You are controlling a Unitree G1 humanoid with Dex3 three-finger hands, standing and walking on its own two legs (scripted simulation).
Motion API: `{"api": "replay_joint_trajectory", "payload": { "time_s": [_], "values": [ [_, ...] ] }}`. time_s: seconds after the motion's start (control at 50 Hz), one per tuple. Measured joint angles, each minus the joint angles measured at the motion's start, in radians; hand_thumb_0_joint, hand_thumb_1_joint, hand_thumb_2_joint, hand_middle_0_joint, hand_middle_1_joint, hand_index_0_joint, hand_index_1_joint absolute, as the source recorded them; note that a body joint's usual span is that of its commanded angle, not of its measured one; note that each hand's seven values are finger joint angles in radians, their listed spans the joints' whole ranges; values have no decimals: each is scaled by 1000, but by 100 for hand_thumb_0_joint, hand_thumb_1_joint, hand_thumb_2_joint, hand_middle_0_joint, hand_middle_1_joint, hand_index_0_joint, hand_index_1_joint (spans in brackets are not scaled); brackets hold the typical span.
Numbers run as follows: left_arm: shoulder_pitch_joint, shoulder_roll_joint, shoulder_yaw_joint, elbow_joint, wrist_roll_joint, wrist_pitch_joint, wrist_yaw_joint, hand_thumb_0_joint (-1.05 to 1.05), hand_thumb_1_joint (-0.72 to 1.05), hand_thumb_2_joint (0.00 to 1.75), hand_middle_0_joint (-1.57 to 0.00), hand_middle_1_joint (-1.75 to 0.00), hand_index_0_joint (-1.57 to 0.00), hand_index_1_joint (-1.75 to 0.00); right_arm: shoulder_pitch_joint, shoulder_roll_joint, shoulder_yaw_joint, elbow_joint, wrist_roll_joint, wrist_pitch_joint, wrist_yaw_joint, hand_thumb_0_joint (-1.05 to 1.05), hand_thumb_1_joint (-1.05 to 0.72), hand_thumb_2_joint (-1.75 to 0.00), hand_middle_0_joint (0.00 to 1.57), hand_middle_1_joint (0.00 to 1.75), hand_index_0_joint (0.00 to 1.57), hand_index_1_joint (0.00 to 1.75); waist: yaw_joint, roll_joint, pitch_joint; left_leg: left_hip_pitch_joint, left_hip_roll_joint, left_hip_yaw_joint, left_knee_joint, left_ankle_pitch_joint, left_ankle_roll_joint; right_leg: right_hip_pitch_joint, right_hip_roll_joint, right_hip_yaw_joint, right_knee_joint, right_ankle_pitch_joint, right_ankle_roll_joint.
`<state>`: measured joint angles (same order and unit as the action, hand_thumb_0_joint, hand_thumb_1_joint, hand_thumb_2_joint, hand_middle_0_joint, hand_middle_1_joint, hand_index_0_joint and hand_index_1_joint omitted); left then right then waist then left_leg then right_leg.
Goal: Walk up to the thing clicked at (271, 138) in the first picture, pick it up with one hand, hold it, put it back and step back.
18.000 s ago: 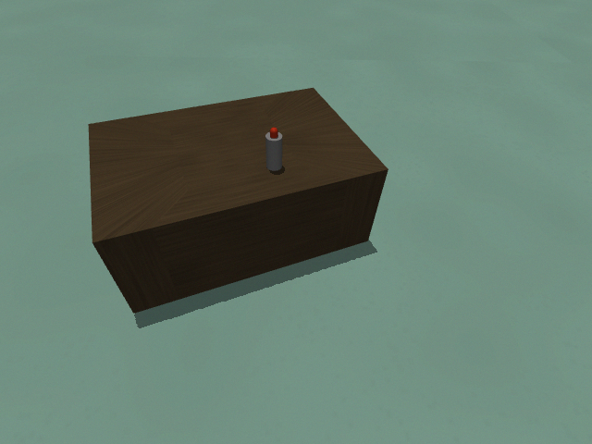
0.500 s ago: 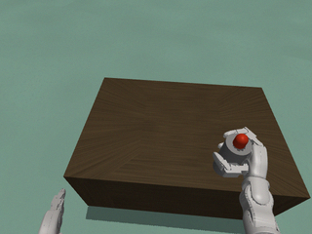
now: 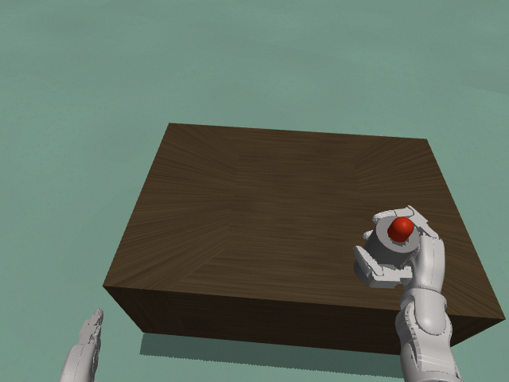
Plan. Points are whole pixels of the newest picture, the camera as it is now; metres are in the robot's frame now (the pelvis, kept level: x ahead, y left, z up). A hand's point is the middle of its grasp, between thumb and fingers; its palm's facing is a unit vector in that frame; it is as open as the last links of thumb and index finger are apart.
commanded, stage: hold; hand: right
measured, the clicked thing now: (386, 249) +0.33 -0.18 +0.05
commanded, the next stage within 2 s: crouch in 0.18 s
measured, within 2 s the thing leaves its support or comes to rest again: neither
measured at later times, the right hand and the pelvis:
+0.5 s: hand (373, 246) +0.35 -0.17 +0.03, palm faces +0.21 +0.98 +0.00, open 8.4 cm; pelvis +0.00 +0.00 -0.01, yaw +0 degrees
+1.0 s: hand (354, 227) +0.46 -0.18 -0.07, palm faces +0.21 +0.98 +0.00, open 8.3 cm; pelvis -0.02 -0.01 -0.07, yaw +2 degrees
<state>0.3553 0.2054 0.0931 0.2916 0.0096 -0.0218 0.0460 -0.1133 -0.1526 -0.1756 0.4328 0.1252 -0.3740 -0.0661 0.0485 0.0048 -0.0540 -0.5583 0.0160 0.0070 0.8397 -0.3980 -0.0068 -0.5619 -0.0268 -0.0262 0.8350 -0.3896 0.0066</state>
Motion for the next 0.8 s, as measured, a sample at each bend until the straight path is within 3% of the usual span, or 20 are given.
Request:
{"api": "replay_joint_trajectory", "payload": {
  "time_s": [0.16, 0.28, 0.4, 0.56, 0.7, 0.8],
  "values": [
    [-9, 6, -2, -10, -2, -7, -6, -1, -53, 5, -6, -6, -6, -5, -19, 12, 12, 43, -3, 25, 35, -1, 24, -116, 77, 115, 81, 116, 7, 1, -14, -5, 2, 2, 2, -4, -2, -6, 3, 2, 1, -2, -1],
    [4, 12, 16, -11, -3, -7, -2, -1, -53, 4, -6, -6, -6, -5, -7, 15, -4, 15, 0, 17, 15, -1, 24, -116, 77, 115, 81, 116, 8, 13, -1, -4, 0, -4, 5, -6, 0, 0, 0, -4, 2, -5, 1],
    [-6, -8, -14, -8, 2, 3, -3, -1, -53, 5, -5, -6, -5, -5, -33, -2, 0, 29, -9, -6, 17, -1, 24, -116, 77, 115, 81, 116, 6, 7, -1, -20, -1, 3, 13, -6, 1, -22, -1, 3, 14, -6, 1],
    [-28, 0, 0, -45, 12, -15, -13, -1, -52, 4, -6, -6, -6, -5, -142, -16, -67, 233, -15, -35, 15, -1, 23, -117, 77, 115, 81, 115, 40, 20, -17, -100, 0, 2, 64, -17, -2, -104, -1, 4, 69, -18, -3],
    [-21, -1, -15, -133, 51, -33, -38, -1, -52, 4, -6, -6, -6, -5, -279, -78, -133, 375, -68, -119, 17, -1, 23, -117, 77, 114, 81, 114, 85, 61, -8, -281, -10, 1, 187, -42, -1, -287, -12, 7, 202, -52, -2],
    [-1, 11, -16, -198, 72, -39, -56, -1, -52, 5, -6, -6, -6, -5, -376, -129, -186, 481, -83, -148, 9, -1, 23, -117, 77, 114, 81, 114, 127, 53, -28, -379, -17, 9, 248, -58, -4, -396, -21, 17, 284, -78, -5]
  ]
}}
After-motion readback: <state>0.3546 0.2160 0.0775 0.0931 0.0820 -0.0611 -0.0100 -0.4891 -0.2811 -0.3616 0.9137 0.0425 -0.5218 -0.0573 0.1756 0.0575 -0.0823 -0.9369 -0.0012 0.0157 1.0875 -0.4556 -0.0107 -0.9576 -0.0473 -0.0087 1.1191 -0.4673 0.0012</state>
